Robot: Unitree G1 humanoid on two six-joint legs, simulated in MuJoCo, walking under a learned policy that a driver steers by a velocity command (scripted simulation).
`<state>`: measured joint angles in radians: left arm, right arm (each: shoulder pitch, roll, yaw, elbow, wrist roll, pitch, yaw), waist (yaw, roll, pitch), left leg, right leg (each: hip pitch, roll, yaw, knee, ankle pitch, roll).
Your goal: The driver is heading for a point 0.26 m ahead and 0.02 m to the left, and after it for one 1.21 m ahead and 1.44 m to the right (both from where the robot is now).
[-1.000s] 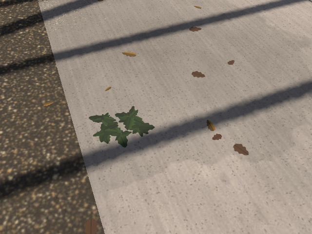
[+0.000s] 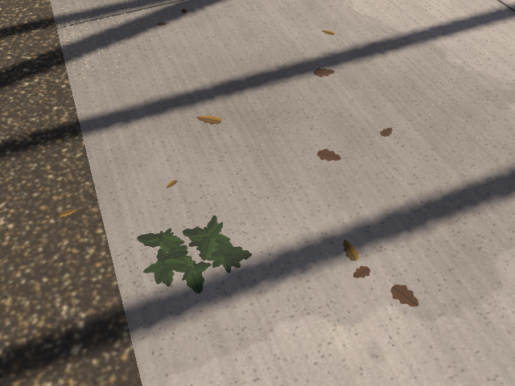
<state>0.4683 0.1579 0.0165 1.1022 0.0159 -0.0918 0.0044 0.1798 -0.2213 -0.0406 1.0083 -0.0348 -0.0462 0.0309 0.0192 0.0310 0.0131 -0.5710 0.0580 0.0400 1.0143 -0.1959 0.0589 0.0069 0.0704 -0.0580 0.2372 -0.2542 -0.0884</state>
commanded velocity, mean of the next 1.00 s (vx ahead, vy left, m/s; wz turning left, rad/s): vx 0.12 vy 0.00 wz -0.43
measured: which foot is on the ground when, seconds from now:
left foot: up 0.00-0.18, down 0.20-0.72, up 0.74-1.00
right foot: down 0.00-0.20, up 0.22-0.70, down 0.72-1.00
